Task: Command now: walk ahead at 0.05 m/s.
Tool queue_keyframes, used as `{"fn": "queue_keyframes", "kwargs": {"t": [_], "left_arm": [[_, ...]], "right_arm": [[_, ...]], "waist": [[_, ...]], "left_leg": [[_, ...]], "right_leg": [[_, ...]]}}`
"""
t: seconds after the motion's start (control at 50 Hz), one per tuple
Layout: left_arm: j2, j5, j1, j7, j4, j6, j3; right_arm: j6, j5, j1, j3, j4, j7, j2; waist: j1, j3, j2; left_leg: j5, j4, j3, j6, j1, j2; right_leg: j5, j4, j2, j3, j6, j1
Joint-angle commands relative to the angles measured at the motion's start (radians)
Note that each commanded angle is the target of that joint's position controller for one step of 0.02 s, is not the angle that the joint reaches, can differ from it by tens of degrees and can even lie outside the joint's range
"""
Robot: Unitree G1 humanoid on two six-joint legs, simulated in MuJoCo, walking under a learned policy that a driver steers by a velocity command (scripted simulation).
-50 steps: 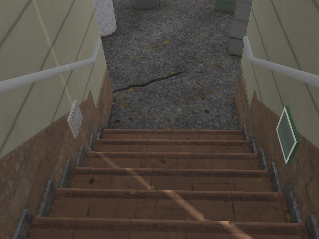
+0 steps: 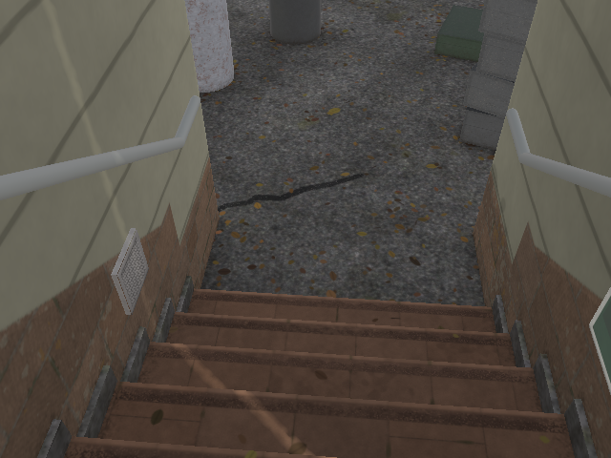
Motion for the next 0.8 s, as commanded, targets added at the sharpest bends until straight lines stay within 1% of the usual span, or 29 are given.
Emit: {"fn": "queue_keyframes", "kwargs": {"t": [0.02, 0.04, 0.06, 0.1, 0.14, 0.2, 0.24, 0.26, 0.3, 0.46, 0.72, 0.74, 0.8], "left_arm": [[0.051, -0.005, 0.047, 0.003, -0.017, -0.016, 0.002], [0.079, -0.007, 0.051, 0.006, -0.011, -0.018, 0.01], [0.081, -0.005, 0.054, 0.007, -0.011, -0.022, 0.012], [0.071, -0.003, 0.085, 0.01, 0.003, -0.027, 0.008], [0.081, -0.007, 0.1, 0.007, 0.013, -0.03, 0.01], [0.08, -0.006, 0.119, 0.006, 0.024, -0.032, 0.01], [0.08, -0.006, 0.127, 0.007, 0.03, -0.032, 0.01], [0.073, -0.004, 0.13, 0.007, 0.03, -0.03, 0.009], [0.081, -0.007, 0.136, 0.007, 0.037, -0.029, 0.012], [0.076, -0.008, 0.134, 0.009, 0.051, -0.027, 0.015], [0.074, -0.009, 0.115, 0.013, 0.065, -0.022, 0.018], [0.07, -0.007, 0.118, 0.014, 0.067, -0.022, 0.016], [0.075, -0.008, 0.119, 0.014, 0.071, -0.023, 0.016]], "right_arm": [[0.032, -0.009, 0.082, -0.023, -0.016, -0.001, -0.056], [0.036, -0.013, 0.072, -0.017, -0.015, -0.002, -0.033], [0.035, -0.015, 0.069, -0.02, -0.01, -0.001, -0.046], [0.031, -0.013, 0.064, -0.023, -0.004, 0.002, -0.06], [0.027, -0.014, 0.06, -0.022, 0.004, 0.002, -0.067], [0.028, -0.013, 0.059, -0.02, 0.016, 0.0, -0.069], [0.03, -0.011, 0.061, -0.018, 0.024, -0.001, -0.07], [0.033, -0.01, 0.068, -0.017, 0.031, -0.003, -0.068], [0.034, -0.011, 0.077, -0.014, 0.039, -0.006, -0.064], [0.04, -0.008, 0.096, -0.006, 0.063, -0.015, -0.057], [0.039, -0.006, 0.119, -0.003, 0.085, -0.019, -0.056], [0.038, -0.004, 0.114, -0.005, 0.083, -0.022, -0.065], [0.04, -0.005, 0.124, -0.005, 0.089, -0.025, -0.062]], "waist": [[-0.031, 0.151, -0.066], [-0.032, 0.145, -0.044], [-0.027, 0.141, -0.021], [-0.018, 0.113, -0.018], [-0.015, 0.094, -0.026], [-0.009, 0.074, -0.011], [-0.006, 0.075, -0.009], [-0.004, 0.082, -0.005], [-0.003, 0.088, -0.009], [-0.002, 0.106, 0.005], [-0.003, 0.113, 0.017], [-0.002, 0.11, 0.014], [-0.004, 0.109, 0.013]], "left_leg": [[-0.042, -0.21, -0.071, 0.029, 0.086, 0.036], [-0.039, -0.221, -0.071, 0.029, 0.092, 0.044], [-0.012, -0.229, -0.065, 0.026, 0.094, 0.039], [0.038, -0.246, -0.066, 0.025, 0.11, 0.046], [0.077, -0.245, -0.063, 0.023, 0.132, 0.048], [0.109, -0.247, -0.058, 0.019, 0.149, 0.05], [0.126, -0.251, -0.056, 0.015, 0.152, 0.052], [0.133, -0.253, -0.054, 0.013, 0.151, 0.052], [0.15, -0.252, -0.052, 0.008, 0.152, 0.053], [0.189, -0.264, -0.052, 0.0, 0.159, 0.059], [0.205, -0.286, -0.05, -0.008, 0.174, 0.064], [0.208, -0.287, -0.049, -0.008, 0.177, 0.063], [0.212, -0.291, -0.049, -0.007, 0.185, 0.064]], "right_leg": [[-0.082, -0.289, 0.0, 0.027, -0.095, -0.132], [-0.038, -0.286, 0.01, 0.013, -0.081, -0.101], [0.003, -0.284, 0.01, 0.012, -0.075, -0.072], [0.085, -0.278, 0.015, 0.004, -0.077, -0.02], [0.15, -0.276, 0.017, -0.002, -0.083, 0.006], [0.193, -0.281, 0.021, -0.011, -0.086, 0.037], [0.213, -0.285, 0.024, -0.016, -0.086, 0.05], [0.224, -0.286, 0.025, -0.018, -0.085, 0.055], [0.247, -0.289, 0.03, -0.024, -0.086, 0.064], [0.287, -0.311, 0.037, -0.031, -0.082, 0.09], [0.289, -0.337, 0.043, -0.037, -0.08, 0.114], [0.293, -0.343, 0.042, -0.037, -0.079, 0.116], [0.293, -0.347, 0.042, -0.04, -0.077, 0.116]]}}
Keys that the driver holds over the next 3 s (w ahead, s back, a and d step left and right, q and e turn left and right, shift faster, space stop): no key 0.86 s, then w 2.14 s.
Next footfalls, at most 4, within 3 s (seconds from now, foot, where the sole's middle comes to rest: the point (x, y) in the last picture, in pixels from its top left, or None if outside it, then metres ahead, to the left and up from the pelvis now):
1.54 left None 0.33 0.11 -0.93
2.02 right None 0.61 -0.12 -1.11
2.54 left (286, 424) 0.90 0.10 -1.29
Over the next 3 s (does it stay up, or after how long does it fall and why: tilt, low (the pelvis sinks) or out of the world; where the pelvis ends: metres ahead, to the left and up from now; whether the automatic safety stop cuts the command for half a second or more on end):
stays up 1.00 0.00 -0.60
